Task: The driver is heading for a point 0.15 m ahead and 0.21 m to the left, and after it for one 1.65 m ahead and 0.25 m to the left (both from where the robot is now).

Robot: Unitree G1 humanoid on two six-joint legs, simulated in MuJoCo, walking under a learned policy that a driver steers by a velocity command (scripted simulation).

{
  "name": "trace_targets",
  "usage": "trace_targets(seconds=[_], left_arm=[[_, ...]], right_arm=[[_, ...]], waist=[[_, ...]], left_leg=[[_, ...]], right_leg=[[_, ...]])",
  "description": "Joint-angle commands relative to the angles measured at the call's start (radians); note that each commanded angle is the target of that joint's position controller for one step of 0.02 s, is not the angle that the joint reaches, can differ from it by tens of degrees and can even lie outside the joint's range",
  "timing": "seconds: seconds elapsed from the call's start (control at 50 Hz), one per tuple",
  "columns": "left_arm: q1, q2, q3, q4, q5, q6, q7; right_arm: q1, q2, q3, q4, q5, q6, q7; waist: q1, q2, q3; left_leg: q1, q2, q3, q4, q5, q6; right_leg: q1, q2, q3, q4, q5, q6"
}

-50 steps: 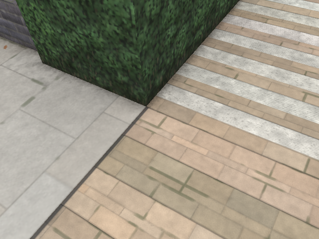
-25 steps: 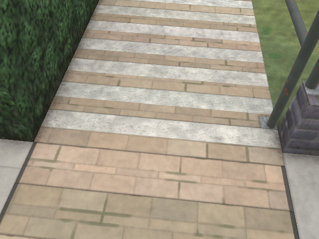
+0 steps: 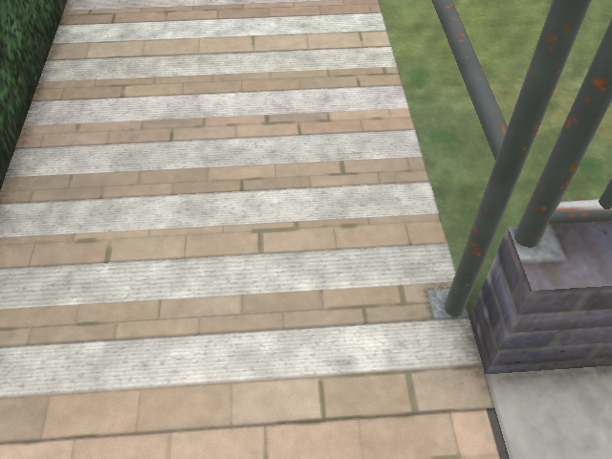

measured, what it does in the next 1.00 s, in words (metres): walks ahead, turning left: left foot, then right foot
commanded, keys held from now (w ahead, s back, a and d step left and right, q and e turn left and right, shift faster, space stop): w+q+shift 0.02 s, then q+shift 0.50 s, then shift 0.48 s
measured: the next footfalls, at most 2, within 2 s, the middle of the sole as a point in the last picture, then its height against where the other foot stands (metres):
left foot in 0.26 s outside the picture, level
right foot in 0.86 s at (348, 409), level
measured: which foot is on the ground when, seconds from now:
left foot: up 0.00-0.24, down 0.26-0.84, up 0.86-1.00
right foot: down 0.00-0.22, up 0.24-0.84, down 0.86-1.00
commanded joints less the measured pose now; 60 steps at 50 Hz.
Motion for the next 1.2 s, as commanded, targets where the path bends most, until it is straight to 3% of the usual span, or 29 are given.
trace_targets(seconds=[0.02,0.08,0.1,0.14,0.18,0.2,0.22,0.24,0.26,0.28,0.3,0.32,0.34,0.38,0.46,0.56,0.64,0.72,0.78,0.82,0.84,0.86,0.88,0.9,0.92,0.98,1.14,1.18,1.2], left_arm=[[0.062,0.053,0.020,0.001,-0.029,-0.040,0.004],[0.035,0.026,0.011,0.019,-0.028,-0.066,-0.005],[-0.009,0.020,0.008,0.016,-0.030,-0.066,0.006],[0.000,0.040,0.005,0.019,-0.049,-0.068,0.022],[0.024,0.118,0.025,0.017,-0.061,-0.075,0.046],[0.019,0.158,0.037,0.011,-0.064,-0.068,0.059],[-0.015,0.191,0.048,0.001,-0.065,-0.054,0.064],[-0.073,0.190,0.053,-0.012,-0.067,-0.035,0.065],[-0.107,0.112,0.043,0.001,-0.065,-0.016,0.043],[0.009,0.019,0.018,-0.064,-0.038,-0.009,0.046],[0.156,0.021,0.003,-0.112,-0.037,-0.005,0.049],[0.176,0.070,-0.002,-0.083,-0.019,0.002,0.055],[0.112,0.114,0.009,-0.079,-0.003,0.013,0.054],[0.001,0.129,0.016,-0.118,0.006,0.048,0.061],[-0.051,0.073,-0.003,-0.143,-0.005,0.089,0.062],[-0.148,0.094,0.002,-0.175,-0.014,0.111,0.062],[-0.192,0.103,0.005,-0.177,-0.020,0.106,0.061],[-0.181,0.120,0.005,-0.168,-0.032,0.088,0.054],[-0.129,0.132,0.005,-0.154,-0.044,0.077,0.052],[-0.054,0.131,0.006,-0.123,-0.045,0.068,0.055],[-0.041,0.143,0.009,-0.114,-0.034,0.061,0.062],[-0.080,0.199,0.010,-0.135,-0.023,0.060,0.069],[-0.044,0.254,0.019,-0.133,-0.027,0.073,0.060],[-0.003,0.219,0.017,-0.109,-0.038,0.075,0.051],[-0.026,0.176,0.005,-0.105,-0.044,0.073,0.047],[-0.075,0.157,-0.001,-0.096,-0.031,0.074,0.051],[0.019,0.161,0.003,-0.009,-0.030,0.084,0.045],[-0.001,0.154,0.002,0.003,-0.033,0.089,0.044],[-0.001,0.153,0.001,0.012,-0.034,0.089,0.044]], right_arm=[[-0.006,-0.047,-0.022,-0.041,-0.006,0.031,0.020],[-0.142,-0.013,-0.012,-0.110,-0.017,0.034,0.028],[-0.146,-0.009,-0.009,-0.101,-0.001,0.038,0.025],[-0.178,0.006,0.006,-0.124,-0.005,0.021,0.045],[-0.120,-0.029,-0.005,-0.091,-0.024,0.021,0.050],[-0.036,-0.064,-0.018,-0.069,-0.032,0.024,0.049],[0.129,-0.111,-0.041,-0.033,-0.039,0.027,0.040],[0.293,-0.166,-0.071,0.008,-0.038,0.026,0.015],[0.256,-0.208,-0.089,0.015,-0.019,0.020,-0.014],[0.158,-0.298,-0.103,-0.017,-0.018,0.025,-0.017],[0.101,-0.347,-0.117,-0.075,-0.023,0.022,-0.009],[-0.032,-0.288,-0.115,-0.140,-0.001,0.037,-0.023],[-0.101,-0.204,-0.093,-0.158,0.007,0.048,-0.034],[-0.093,-0.166,-0.078,-0.145,0.017,0.046,-0.037],[-0.065,-0.209,-0.094,-0.136,-0.002,0.042,-0.033],[-0.054,-0.212,-0.104,-0.158,0.010,0.079,-0.045],[-0.024,-0.188,-0.097,-0.160,-0.003,0.091,-0.045],[-0.033,-0.190,-0.088,-0.167,-0.022,0.093,-0.047],[-0.074,-0.195,-0.079,-0.172,-0.025,0.095,-0.044],[-0.120,-0.194,-0.070,-0.172,-0.011,0.094,-0.048],[-0.110,-0.178,-0.062,-0.169,-0.002,0.089,-0.051],[-0.018,-0.113,-0.045,-0.167,-0.006,0.085,-0.050],[-0.009,-0.177,-0.062,-0.166,-0.006,0.091,-0.061],[-0.037,-0.201,-0.067,-0.150,-0.020,0.093,-0.064],[-0.062,-0.193,-0.067,-0.135,-0.014,0.094,-0.058],[-0.073,-0.155,-0.052,-0.100,-0.005,0.105,-0.037],[-0.136,-0.109,-0.013,-0.017,0.013,0.112,-0.057],[-0.104,-0.102,-0.008,0.025,0.020,0.109,-0.069],[-0.092,-0.104,-0.004,0.042,0.010,0.102,-0.073]], waist=[[0.021,-0.070,0.043],[-0.012,-0.103,0.127],[-0.022,-0.105,0.094],[-0.026,-0.098,0.120],[-0.042,-0.076,0.039],[-0.080,-0.085,-0.023],[-0.163,-0.100,-0.118],[-0.251,-0.075,-0.191],[-0.233,0.070,-0.097],[-0.066,0.173,-0.060],[0.000,0.145,-0.350],[0.038,0.006,-0.338],[0.058,-0.088,-0.196],[0.062,-0.125,-0.082],[0.054,-0.095,-0.141],[0.003,0.025,-0.148],[-0.035,0.086,-0.102],[-0.037,0.104,-0.085],[-0.007,0.106,-0.086],[0.046,0.093,-0.062],[0.048,0.044,-0.059],[-0.011,-0.179,-0.095],[0.009,-0.228,-0.088],[0.027,-0.163,-0.077],[0.020,-0.109,-0.052],[0.008,-0.172,-0.046],[0.060,-0.189,-0.064],[0.037,-0.163,-0.061],[0.029,-0.148,-0.056]], left_leg=[[-0.240,0.056,-0.031,0.021,0.061,-0.002],[-0.232,0.008,0.077,-0.128,0.185,-0.019],[-0.195,-0.042,0.133,-0.180,0.248,-0.015],[-0.091,-0.075,0.219,-0.467,0.341,-0.004],[0.088,-0.159,0.279,-0.597,0.451,0.009],[0.202,-0.198,0.285,-0.611,0.429,0.024],[0.389,-0.220,0.239,-0.603,0.392,0.054],[0.543,-0.193,0.148,-0.656,0.403,0.101],[0.569,-0.116,0.052,-0.783,0.519,0.145],[0.603,0.032,-0.209,-0.603,1.364,0.215],[0.788,0.208,-0.532,-0.745,1.324,0.384],[0.671,0.212,-0.655,-0.883,0.816,0.393],[0.497,0.158,-0.622,-0.961,0.475,0.352],[0.295,0.081,-0.487,-0.975,0.530,0.284],[0.207,-0.026,-0.356,-0.907,0.745,0.182],[0.295,-0.076,-0.408,-0.904,0.397,0.065],[0.355,-0.060,-0.448,-0.897,0.352,0.061],[0.377,-0.029,-0.476,-0.849,0.494,0.095],[0.341,-0.023,-0.493,-0.815,0.612,0.096],[0.279,-0.056,-0.493,-0.796,0.485,0.043],[0.215,-0.090,-0.465,-0.759,0.293,-0.003],[0.151,-0.185,-0.324,-0.600,-0.116,-0.056],[0.100,-0.315,-0.169,-0.503,-0.394,-0.073],[0.097,-0.265,-0.164,-0.372,-0.395,-0.076],[0.106,-0.245,-0.169,-0.332,-0.335,-0.082],[0.136,-0.241,-0.130,-0.315,-0.244,-0.114],[0.246,-0.168,-0.023,-0.708,-0.200,-0.111],[0.327,-0.158,-0.013,-0.897,-0.064,-0.089],[0.403,-0.139,-0.033,-0.988,0.057,-0.075]], right_leg=[[0.129,-0.251,0.207,-0.384,0.086,-0.003],[0.050,-0.201,-0.039,-0.364,0.765,0.036],[0.059,-0.145,-0.102,-0.350,0.843,0.057],[0.056,-0.146,-0.163,-0.292,0.928,0.068],[0.109,-0.167,-0.162,-0.154,1.041,0.074],[0.127,-0.189,-0.144,-0.025,1.155,0.082],[0.094,-0.212,-0.121,0.188,1.182,0.087],[0.036,-0.199,-0.095,0.502,0.971,0.092],[-0.117,-0.025,-0.098,0.872,0.010,0.099],[-0.349,0.062,-0.022,1.191,-0.340,0.127],[-0.423,0.052,0.193,1.239,-0.254,0.122],[-0.425,0.002,0.241,1.162,-0.180,0.110],[-0.425,-0.029,0.239,1.057,-0.163,0.112],[-0.353,-0.076,0.241,0.869,-0.156,0.139],[-0.265,-0.091,0.223,0.642,-0.066,0.163],[-0.361,-0.076,0.247,0.501,0.064,0.157],[-0.377,-0.067,0.249,0.403,0.051,0.137],[-0.302,-0.038,0.237,0.301,-0.018,0.099],[-0.151,-0.012,0.223,0.161,-0.064,0.071],[0.015,-0.006,0.211,-0.073,0.072,0.047],[0.118,-0.062,0.269,-0.176,0.184,0.029],[0.204,-0.284,0.493,-0.219,0.395,-0.019],[0.142,-0.421,0.664,-0.220,0.607,-0.168],[0.112,-0.423,0.671,-0.221,0.610,-0.213],[0.084,-0.356,0.573,-0.215,0.533,-0.183],[0.081,-0.212,0.386,-0.203,0.517,-0.101],[0.181,-0.208,0.399,-0.175,0.526,-0.103],[0.160,-0.201,0.401,-0.163,0.495,-0.081],[0.112,-0.193,0.396,-0.158,0.469,-0.054]])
